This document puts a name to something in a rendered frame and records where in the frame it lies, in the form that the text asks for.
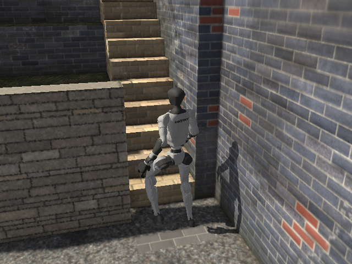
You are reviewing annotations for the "stairs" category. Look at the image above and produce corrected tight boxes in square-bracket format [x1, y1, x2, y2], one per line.
[99, 0, 195, 208]

